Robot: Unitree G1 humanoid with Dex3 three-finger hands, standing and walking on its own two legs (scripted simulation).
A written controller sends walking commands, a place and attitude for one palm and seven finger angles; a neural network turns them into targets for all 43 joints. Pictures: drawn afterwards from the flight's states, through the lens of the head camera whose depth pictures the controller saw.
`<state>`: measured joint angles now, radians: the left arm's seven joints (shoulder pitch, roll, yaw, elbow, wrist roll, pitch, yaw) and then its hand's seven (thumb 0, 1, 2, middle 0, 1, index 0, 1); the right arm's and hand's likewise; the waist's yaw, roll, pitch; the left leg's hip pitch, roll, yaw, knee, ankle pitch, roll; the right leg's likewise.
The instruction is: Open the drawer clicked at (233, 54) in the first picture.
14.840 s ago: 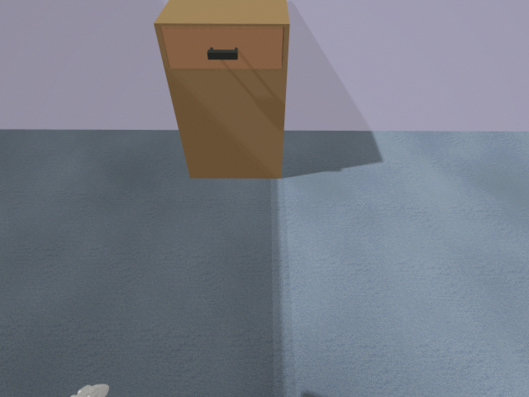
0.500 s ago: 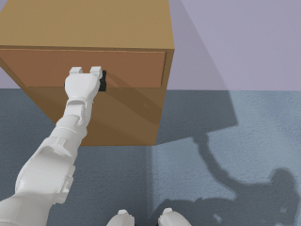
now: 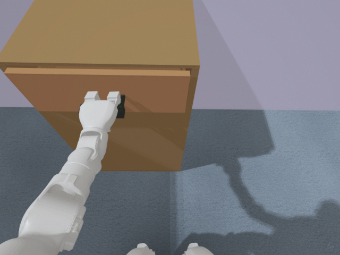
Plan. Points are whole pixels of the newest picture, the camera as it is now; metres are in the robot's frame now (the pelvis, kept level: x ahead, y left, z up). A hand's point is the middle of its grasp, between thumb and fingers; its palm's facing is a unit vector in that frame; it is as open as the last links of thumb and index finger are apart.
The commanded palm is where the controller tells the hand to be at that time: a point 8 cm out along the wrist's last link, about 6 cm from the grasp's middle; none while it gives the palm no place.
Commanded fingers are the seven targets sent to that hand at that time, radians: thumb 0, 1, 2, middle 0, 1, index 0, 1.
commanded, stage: pull the drawer open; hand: left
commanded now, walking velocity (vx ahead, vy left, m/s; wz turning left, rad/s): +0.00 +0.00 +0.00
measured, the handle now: (104, 104) +0.51 +0.17 +0.00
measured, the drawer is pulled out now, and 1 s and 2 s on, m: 0.03 0.15 0.28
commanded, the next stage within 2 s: none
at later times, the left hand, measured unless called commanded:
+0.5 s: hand (101, 143) +0.40 +0.16 -0.02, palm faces -0.03 -0.04 -1.00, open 6.1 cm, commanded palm +0.36 +0.17 +0.03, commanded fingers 0.00 0.90 0.90 -0.40 -1.35 -0.40 -1.35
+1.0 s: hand (97, 169) +0.33 +0.17 -0.02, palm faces -0.01 -0.05 -1.00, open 6.0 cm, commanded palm +0.30 +0.17 +0.03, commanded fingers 0.00 0.90 0.90 -0.40 -1.35 -0.40 -1.35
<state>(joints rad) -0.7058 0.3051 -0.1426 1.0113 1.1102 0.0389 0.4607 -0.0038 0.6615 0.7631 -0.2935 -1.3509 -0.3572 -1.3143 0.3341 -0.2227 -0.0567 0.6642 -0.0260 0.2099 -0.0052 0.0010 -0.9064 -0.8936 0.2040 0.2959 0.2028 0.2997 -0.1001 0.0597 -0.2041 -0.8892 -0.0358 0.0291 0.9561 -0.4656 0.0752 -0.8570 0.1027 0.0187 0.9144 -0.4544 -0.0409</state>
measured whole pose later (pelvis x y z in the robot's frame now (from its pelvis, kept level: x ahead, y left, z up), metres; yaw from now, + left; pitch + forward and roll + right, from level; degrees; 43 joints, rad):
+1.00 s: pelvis -0.01 -0.01 +0.01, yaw +1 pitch +16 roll +0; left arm -0.23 0.26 -0.19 0.61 1.13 0.02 0.50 0.00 0.65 0.83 -0.27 -1.35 -0.38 -1.32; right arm 0.22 -0.23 -0.05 0.61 0.00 0.20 -0.01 0.00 -0.91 -0.89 0.20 0.30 0.20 0.30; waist -0.02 0.05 -0.19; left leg -0.74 -0.05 0.04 0.91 -0.44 0.06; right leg -0.72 0.09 0.03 0.90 -0.45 -0.05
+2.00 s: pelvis -0.02 -0.02 +0.00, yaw +1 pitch +13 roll +1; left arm 0.30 0.30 -0.18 0.15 1.13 -0.02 0.53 0.02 0.64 0.82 -0.25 -1.35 -0.43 -1.33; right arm 0.14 -0.23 -0.01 0.53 -0.03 0.16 0.01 0.01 -0.91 -0.89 0.20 0.30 0.20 0.30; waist 0.03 0.05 -0.18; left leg -0.72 -0.05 0.04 0.97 -0.47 0.05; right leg -0.72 0.10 0.03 0.99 -0.49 -0.07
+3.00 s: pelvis -0.01 -0.04 +0.00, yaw +1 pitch +14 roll +1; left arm 0.39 0.32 -0.12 0.07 1.10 -0.07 0.53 0.00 -0.13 0.46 -0.33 -1.27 -0.35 -1.24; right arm 0.14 -0.22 0.00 0.51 -0.04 0.13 0.02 0.01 -0.91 -0.89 0.20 0.30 0.20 0.30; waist 0.05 0.05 -0.18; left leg -0.75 -0.04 0.02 0.98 -0.48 0.03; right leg -0.75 0.10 0.01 1.01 -0.50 -0.09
